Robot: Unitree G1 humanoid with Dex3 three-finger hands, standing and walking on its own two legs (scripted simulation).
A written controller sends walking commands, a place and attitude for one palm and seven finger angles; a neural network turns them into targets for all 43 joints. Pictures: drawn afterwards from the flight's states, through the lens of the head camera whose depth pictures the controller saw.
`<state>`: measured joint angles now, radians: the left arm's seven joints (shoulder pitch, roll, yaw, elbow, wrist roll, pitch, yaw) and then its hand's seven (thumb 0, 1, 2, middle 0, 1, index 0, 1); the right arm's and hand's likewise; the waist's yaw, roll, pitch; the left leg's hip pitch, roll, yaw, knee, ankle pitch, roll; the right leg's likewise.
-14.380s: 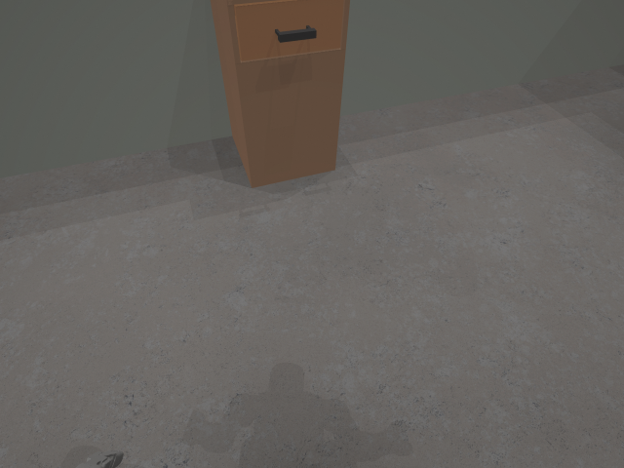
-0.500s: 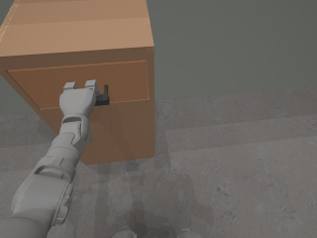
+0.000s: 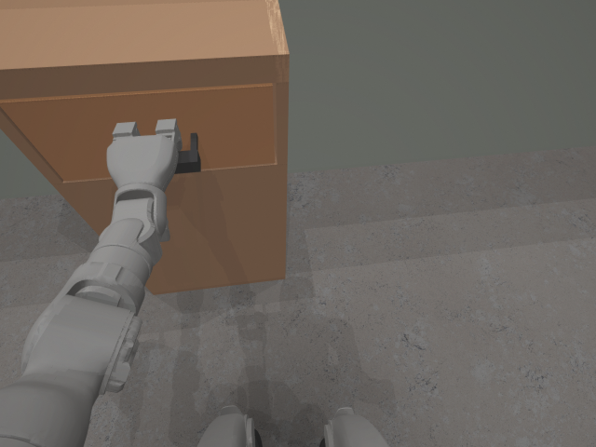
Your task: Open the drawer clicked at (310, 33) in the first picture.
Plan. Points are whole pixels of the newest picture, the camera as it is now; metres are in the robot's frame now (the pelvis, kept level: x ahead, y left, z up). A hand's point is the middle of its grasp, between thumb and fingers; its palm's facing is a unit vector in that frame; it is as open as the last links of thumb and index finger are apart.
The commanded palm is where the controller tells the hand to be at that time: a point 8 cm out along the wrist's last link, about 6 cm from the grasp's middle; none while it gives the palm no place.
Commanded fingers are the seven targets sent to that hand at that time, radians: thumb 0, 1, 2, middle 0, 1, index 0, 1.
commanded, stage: lower the fingers behind the handle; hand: left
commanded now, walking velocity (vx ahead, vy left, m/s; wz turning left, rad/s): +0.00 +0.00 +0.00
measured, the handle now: (157, 153) +0.57 +0.20 +0.00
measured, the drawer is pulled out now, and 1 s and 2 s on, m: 0.00 0.00 0.00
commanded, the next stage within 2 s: lift the fingers back up to retry in 0.36 s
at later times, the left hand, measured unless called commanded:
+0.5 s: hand (156, 177) +0.50 +0.19 +0.02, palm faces -0.01 +0.03 -1.00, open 13.8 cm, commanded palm +0.49 +0.17 +0.04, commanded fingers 0.00 -0.50 0.30 -0.30 -1.20 -0.30 -1.20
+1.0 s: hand (153, 161) +0.51 +0.18 +0.04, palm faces -0.01 -0.05 -1.00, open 13.8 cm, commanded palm +0.48 +0.18 +0.11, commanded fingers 0.00 -0.50 0.30 -0.30 -1.20 -0.30 -1.20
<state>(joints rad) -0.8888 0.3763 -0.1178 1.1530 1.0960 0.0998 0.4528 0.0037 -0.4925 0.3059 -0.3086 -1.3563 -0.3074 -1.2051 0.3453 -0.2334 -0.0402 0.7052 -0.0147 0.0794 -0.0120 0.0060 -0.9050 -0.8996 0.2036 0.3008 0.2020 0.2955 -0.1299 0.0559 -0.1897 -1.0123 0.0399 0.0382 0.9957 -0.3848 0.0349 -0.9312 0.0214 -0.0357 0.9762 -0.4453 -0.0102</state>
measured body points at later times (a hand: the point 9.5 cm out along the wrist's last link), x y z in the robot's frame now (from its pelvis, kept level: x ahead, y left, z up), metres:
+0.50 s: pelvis -0.02 +0.01 -0.01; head +0.10 +0.01 +0.42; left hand +0.50 +0.18 +0.07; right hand -0.01 -0.26 -0.14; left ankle +0.04 +0.10 -0.67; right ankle +0.00 -0.12 -0.67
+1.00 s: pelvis +0.02 +0.01 +0.03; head +0.13 +0.00 +0.47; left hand +0.51 +0.18 +0.10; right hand +0.02 -0.26 -0.10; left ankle +0.04 +0.10 -0.67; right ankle +0.00 -0.12 -0.67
